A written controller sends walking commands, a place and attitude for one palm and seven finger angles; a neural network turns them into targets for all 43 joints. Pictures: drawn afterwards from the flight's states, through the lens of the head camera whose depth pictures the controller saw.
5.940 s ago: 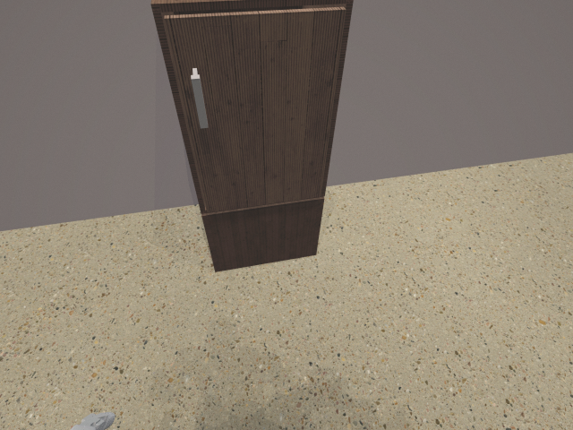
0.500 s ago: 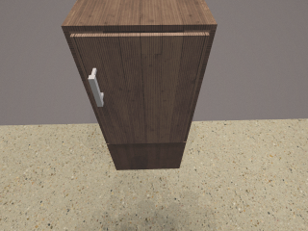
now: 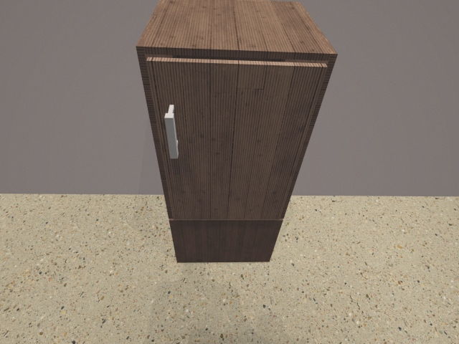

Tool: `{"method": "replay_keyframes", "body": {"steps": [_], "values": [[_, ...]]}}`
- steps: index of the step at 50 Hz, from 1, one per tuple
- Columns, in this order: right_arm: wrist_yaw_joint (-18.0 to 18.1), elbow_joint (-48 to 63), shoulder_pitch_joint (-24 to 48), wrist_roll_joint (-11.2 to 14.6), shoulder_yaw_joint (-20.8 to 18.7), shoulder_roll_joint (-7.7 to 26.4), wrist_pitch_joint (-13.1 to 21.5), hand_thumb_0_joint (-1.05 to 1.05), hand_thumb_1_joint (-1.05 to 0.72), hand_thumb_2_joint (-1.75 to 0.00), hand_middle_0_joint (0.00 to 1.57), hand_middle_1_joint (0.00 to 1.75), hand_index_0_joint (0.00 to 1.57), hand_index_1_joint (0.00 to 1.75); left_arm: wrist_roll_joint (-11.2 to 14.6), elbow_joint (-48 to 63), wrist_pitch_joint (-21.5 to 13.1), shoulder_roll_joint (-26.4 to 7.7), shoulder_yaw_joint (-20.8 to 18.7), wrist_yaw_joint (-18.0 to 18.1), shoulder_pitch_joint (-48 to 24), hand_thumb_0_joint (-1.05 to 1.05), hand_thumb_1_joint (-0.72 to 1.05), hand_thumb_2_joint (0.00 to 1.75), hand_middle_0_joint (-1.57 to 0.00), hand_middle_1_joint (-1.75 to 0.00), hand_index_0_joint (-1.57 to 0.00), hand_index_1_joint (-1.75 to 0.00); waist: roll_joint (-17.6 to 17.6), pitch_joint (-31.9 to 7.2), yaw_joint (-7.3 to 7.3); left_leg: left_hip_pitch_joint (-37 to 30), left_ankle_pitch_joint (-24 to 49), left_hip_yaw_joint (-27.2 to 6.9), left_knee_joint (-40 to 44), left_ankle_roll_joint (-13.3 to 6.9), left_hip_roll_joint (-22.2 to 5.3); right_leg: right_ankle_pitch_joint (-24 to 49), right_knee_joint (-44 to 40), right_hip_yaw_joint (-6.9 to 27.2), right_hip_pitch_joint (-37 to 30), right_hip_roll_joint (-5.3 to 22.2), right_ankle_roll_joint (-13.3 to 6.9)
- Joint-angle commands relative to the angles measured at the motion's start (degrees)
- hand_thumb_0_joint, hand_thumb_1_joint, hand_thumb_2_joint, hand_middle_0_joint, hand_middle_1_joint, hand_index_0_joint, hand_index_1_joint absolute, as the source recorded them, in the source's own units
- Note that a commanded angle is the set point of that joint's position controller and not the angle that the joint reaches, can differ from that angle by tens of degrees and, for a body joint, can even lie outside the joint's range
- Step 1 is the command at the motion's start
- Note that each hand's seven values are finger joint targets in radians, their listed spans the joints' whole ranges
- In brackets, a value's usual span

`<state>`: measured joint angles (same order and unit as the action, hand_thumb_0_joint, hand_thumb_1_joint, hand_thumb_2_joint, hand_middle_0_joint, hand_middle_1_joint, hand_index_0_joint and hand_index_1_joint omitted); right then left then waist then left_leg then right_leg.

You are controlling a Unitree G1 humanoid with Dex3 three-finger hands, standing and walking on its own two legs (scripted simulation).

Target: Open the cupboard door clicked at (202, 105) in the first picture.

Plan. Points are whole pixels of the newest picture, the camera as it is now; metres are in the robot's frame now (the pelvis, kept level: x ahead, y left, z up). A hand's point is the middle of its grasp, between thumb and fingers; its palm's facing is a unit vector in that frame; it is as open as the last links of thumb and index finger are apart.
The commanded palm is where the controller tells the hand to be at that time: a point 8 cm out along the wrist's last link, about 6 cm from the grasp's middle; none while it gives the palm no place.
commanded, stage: shuffle to correct the standing spot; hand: left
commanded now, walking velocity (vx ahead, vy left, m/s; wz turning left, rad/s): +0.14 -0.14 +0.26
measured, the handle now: (172, 132) +0.58 +0.18 +0.04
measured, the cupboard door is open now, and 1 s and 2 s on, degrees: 0 0 0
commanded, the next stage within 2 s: come to a stop and stand still in 0.38 s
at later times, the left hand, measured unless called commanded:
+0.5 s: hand out of the picture -0.03 +0.09 -0.19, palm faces +0.15 -0.98 -0.09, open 7.4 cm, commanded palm none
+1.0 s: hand out of the picture +0.05 +0.16 -0.19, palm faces +0.07 -0.98 -0.21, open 7.3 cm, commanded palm none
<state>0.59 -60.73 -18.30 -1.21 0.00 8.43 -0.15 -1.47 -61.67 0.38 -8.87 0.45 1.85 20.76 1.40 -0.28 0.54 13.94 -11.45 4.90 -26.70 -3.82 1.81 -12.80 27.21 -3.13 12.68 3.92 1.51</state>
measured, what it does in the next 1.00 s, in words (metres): shifts its weight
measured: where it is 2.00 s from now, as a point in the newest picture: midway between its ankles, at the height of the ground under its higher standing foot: outside the picture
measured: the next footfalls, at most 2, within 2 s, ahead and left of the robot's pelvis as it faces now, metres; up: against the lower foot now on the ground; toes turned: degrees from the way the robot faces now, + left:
none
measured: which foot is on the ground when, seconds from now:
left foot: down 0.00-1.00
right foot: down 0.00-1.00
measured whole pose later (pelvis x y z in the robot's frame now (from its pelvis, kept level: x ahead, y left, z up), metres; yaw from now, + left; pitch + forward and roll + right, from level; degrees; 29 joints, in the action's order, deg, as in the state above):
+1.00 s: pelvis +0.05 -0.02 -0.01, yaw +2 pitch +0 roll -1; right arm 0.9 -56.2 -11.3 -0.8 -1.8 9.2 -0.8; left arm -1.2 -57.9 0.1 -9.5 -0.3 3.2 17.6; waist 0.3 2.7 0.6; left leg 18.8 -17.7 6.8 -36.3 -3.6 -1.0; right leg -20.9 33.5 -4.5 12.4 1.1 0.2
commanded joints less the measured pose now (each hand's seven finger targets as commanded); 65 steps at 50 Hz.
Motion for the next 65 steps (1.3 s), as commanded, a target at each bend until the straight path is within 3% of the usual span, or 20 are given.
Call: {"method": "replay_keyframes", "body": {"steps": [1, 6, 12, 19, 23, 25, 26, 28, 30, 33, 36, 39, 41, 44, 45, 46, 47, 51, 57, 65], "values": [[0.64, 2.43, -1.58, 0.16, -1.49, 7.09, 1.25, 0.0, -0.9, -0.9, 0.2, 0.3, 0.2, 0.3, -0.09, 1.02, -0.87, -3.2, -0.75, -0.05, 4.44, 0.0, 0.9, 0.9, -0.2, -0.3, -0.2, -0.3, -2.57, 6.21, -0.02, 8.22, -20.74, -12.17, 13.51, 0.37, -8.99, -7.4, -3.21, 1.84, 0.25, 0.54, -2.59], [0.9, 1.64, -2.44, -0.12, -2.44, 8.27, 0.54, 0.0, -0.9, -0.9, 0.2, 0.3, 0.2, 0.3, -0.66, 1.09, -0.33, -2.18, -1.3, -0.5, 5.46, 0.0, 0.9, 0.9, -0.2, -0.3, -0.2, -0.3, -4.02, 7.02, -0.01, 10.24, -29.47, -17.17, 15.71, -2.01, -11.65, -11.22, 1.77, -1.38, 1.87, -2.04, -2.6], [1.28, 1.08, -3.16, -0.3, -2.72, 6.49, 0.6, 0.0, -0.9, -0.9, 0.2, 0.3, 0.2, 0.3, -0.41, 1.05, -0.66, -1.52, -1.97, -0.85, 7.05, 0.0, 0.9, 0.9, -0.2, -0.3, -0.2, -0.3, -3.23, 6.97, 0.01, 11.18, -26.75, -16.03, 11.63, -2.26, -9.9, -12.68, -1.12, 1.1, 0.9, -1.43, -3.27], [0.87, 1.55, -3.27, -0.26, -1.44, 0.85, 1.46, 0.0, -0.9, -0.9, 0.2, 0.3, 0.2, 0.3, 0.2, 0.19, -1.64, -3.9, -2.69, -0.17, 9.56, 0.0, 0.9, 0.9, -0.2, -0.3, -0.2, -0.3, 8.18, 7.17, -0.2, 12.16, -10.79, -1.7, -9.75, 0.67, -2.09, -20.9, -11.99, 14.74, 1.38, 7.77, -8.94], [0.74, 0.95, -4.28, -0.2, -1.3, 0.54, 2.24, 0.0, -0.9, -0.9, 0.2, 0.3, 0.2, 0.3, 0.04, 0.19, -1.82, -3.18, -2.61, -0.29, 8.19, 0.0, 0.9, 0.9, -0.2, -0.3, -0.2, -0.3, 2.49, 7.18, -1.97, 4.32, -6.31, -0.97, -6.28, 0.76, -3.98, -10.41, -6.5, 8.83, 6.22, 5.42, -8.77], [1.29, -1.22, -8.12, -0.19, -1.71, 3.67, 2.89, 0.0, -0.9, -0.9, 0.2, 0.3, 0.2, 0.3, -0.08, 0.7, -1.69, -0.8, -2.24, -0.72, 7.38, 0.0, 0.9, 0.9, -0.2, -0.3, -0.2, -0.3, -8.11, 6.31, -2.51, -2.72, 1.68, -10.11, 0.67, -1.32, -10.86, -5.36, 3.56, 1.88, 11.21, -0.47, -5.61], [1.75, -1.97, -9.54, -0.12, -2.02, 5.7, 2.86, 0.0, -0.9, -0.9, 0.2, 0.3, 0.2, 0.3, -0.19, 1.19, -1.85, -0.18, -2.01, -0.68, 6.82, 0.0, 0.9, 0.9, -0.2, -0.3, -0.2, -0.3, -13.85, 5.77, -2.4, -4.15, 8.17, -16.33, 4.27, -3.86, -15.76, -5.14, 8.65, -2.16, 11.85, -2.56, -3.67], [2.67, -1.77, -6.78, 0.22, -1.46, 5.51, 2.66, 0.0, -0.9, -0.9, 0.2, 0.3, 0.2, 0.3, 0.0, 0.78, -1.96, 0.38, -1.82, -0.32, 6.76, 0.0, 0.9, 0.9, -0.2, -0.3, -0.2, -0.3, -14.79, 6.88, -0.48, -3.17, 29.31, -14.64, 2.64, -5.52, -16.7, -6.14, 6.34, -1.49, 8.11, -2.18, -2.73], [3.03, -0.73, -3.33, 0.76, -0.89, 3.28, 2.87, 0.0, -0.9, -0.9, 0.2, 0.3, 0.2, 0.3, 0.47, -1.27, -2.59, 0.05, -1.84, 0.21, 10.46, 0.0, 0.9, 0.9, -0.2, -0.3, -0.2, -0.3, -4.03, 4.78, 0.99, 0.31, 32.4, -7.37, -4.48, -0.95, -10.52, 18.41, -0.86, 3.14, -1.68, 1.18, -2.69], [2.9, 0.8, -2.22, 1.31, -1.06, 1.62, 2.09, 0.0, -0.9, -0.9, 0.2, 0.3, 0.2, 0.3, 0.51, -1.17, -2.9, -4.43, -2.38, 1.19, 11.06, 0.0, 0.9, 0.9, -0.2, -0.3, -0.2, -0.3, 6.63, -0.54, 0.52, 5.23, 11.14, -1.46, -6.66, 3.37, -5.3, 61.84, 3.91, 5.01, -11.93, 7.57, -2.97], [2.53, 2.0, 0.11, 1.18, -1.87, 1.75, 0.98, 0.0, -0.9, -0.9, 0.2, 0.3, 0.2, 0.3, 0.16, 0.46, -2.04, -6.02, -3.1, 1.66, 10.47, 0.0, 0.9, 0.9, -0.2, -0.3, -0.2, -0.3, 8.41, -1.88, 1.63, 10.86, -8.29, 0.17, -11.68, 4.3, -2.48, 71.91, 5.65, 7.41, -16.65, 11.53, -6.97], [2.18, 2.84, 1.91, 0.99, -2.2, 1.15, 0.19, 0.0, -0.9, -0.9, 0.2, 0.3, 0.2, 0.3, -0.16, 2.54, -1.11, -6.14, -3.43, 1.89, 7.01, 0.0, 0.9, 0.9, -0.2, -0.3, -0.2, -0.3, 6.88, 0.01, 1.27, 9.86, -11.88, 0.24, -9.64, 4.57, -2.14, 63.23, 4.84, 8.05, -13.33, 12.9, -10.72], [1.91, 2.09, -0.24, 0.98, -2.24, 1.09, -0.06, 0.0, -0.9, -0.9, 0.2, 0.3, 0.2, 0.3, 0.4, 4.17, -0.6, -6.53, -3.35, 1.55, 2.35, 0.0, 0.9, 0.9, -0.2, -0.3, -0.2, -0.3, 4.79, 0.14, -1.11, 0.25, 2.57, 0.3, -1.68, 4.24, -2.7, 44.77, 5.49, 5.96, -5.14, 9.7, -8.6], [1.84, 2.26, -1.09, 0.44, -2.65, 6.15, 0.38, 0.0, -0.9, -0.9, 0.2, 0.3, 0.2, 0.3, 0.57, 6.19, 0.18, -2.17, -2.51, 1.47, 1.23, 0.0, 0.9, 0.9, -0.2, -0.3, -0.2, -0.3, -8.09, -0.34, -0.34, -4.41, 29.81, -11.18, 2.63, -3.71, -15.75, -2.26, 7.54, -0.2, 2.07, 0.02, -1.91], [1.54, 6.74, 6.44, 1.38, -3.19, 9.77, 0.84, 0.0, -0.9, -0.9, 0.2, 0.3, 0.2, 0.3, 0.45, 3.71, -0.95, -4.96, -1.72, 2.61, 5.44, 0.0, 0.9, 0.9, -0.2, -0.3, -0.2, -0.3, -9.24, 2.99, 1.73, -3.49, 36.05, -8.75, -9.95, -1.74, -14.66, 4.96, -3.29, 6.43, 6.68, 2.25, -2.08], [0.48, 8.01, 5.37, 1.21, -2.68, 5.57, 0.4, 0.0, -0.9, -0.9, 0.2, 0.3, 0.2, 0.3, 0.14, 6.39, -1.39, -7.51, -2.16, 2.14, 2.62, 0.0, 0.9, 0.9, -0.2, -0.3, -0.2, -0.3, -4.52, 2.19, 0.32, 3.3, 7.18, -5.31, -9.69, 0.74, -9.34, 2.7, -5.51, 8.89, 3.9, 5.54, -4.4], [0.37, 8.18, 4.71, 0.83, -2.52, 4.31, 0.05, 0.0, -0.9, -0.9, 0.2, 0.3, 0.2, 0.3, 0.09, 6.98, -1.42, -8.27, -2.22, 1.6, -0.38, 0.0, 0.9, 0.9, -0.2, -0.3, -0.2, -0.3, -3.67, 2.91, -1.46, 2.76, -2.11, -3.11, -7.9, 2.15, -6.68, 2.95, -4.14, 10.81, 5.39, 7.53, -6.71], [0.56, 8.23, 1.42, 0.24, -2.25, 7.89, 1.45, 0.0, -0.9, -0.9, 0.2, 0.3, 0.2, 0.3, 0.48, 6.97, -1.29, -6.06, -1.59, 1.52, -0.49, 0.0, 0.9, 0.9, -0.2, -0.3, -0.2, -0.3, -10.38, -3.92, -0.89, -3.59, 15.91, -10.9, 0.87, -1.58, -12.41, -4.08, 5.41, 1.32, 2.37, -1.2, -3.79], [0.38, 9.42, 4.14, 0.07, -2.19, 8.68, 0.93, 0.0, -0.9, -0.9, 0.2, 0.3, 0.2, 0.3, -0.07, 6.41, -0.12, -5.82, -1.0, 0.51, -2.07, 0.0, 0.9, 0.9, -0.2, -0.3, -0.2, -0.3, -1.58, 6.71, 0.05, 6.61, -15.98, -11.96, 11.01, -0.9, -11.33, -9.28, 1.18, 2.51, 4.33, -0.62, -3.59], [-0.02, 8.13, 3.37, -0.15, -2.14, 9.52, 1.03, 0.0, -0.9, -0.9, 0.2, 0.3, 0.2, 0.3, -0.14, 5.92, -0.34, -7.02, -1.1, 0.07, -0.87, 0.0, 0.9, 0.9, -0.2, -0.3, -0.2, -0.3, -1.38, 2.92, 0.21, 4.64, -19.11, -10.56, 13.4, -0.22, -10.42, -9.88, -0.85, 3.86, 3.76, -0.01, -3.82]]}}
